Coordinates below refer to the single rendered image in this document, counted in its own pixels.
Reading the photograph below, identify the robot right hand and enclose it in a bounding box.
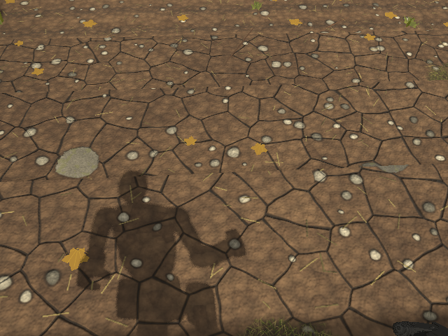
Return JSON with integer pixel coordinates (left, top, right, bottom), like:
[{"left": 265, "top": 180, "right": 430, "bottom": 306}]
[{"left": 393, "top": 321, "right": 448, "bottom": 336}]

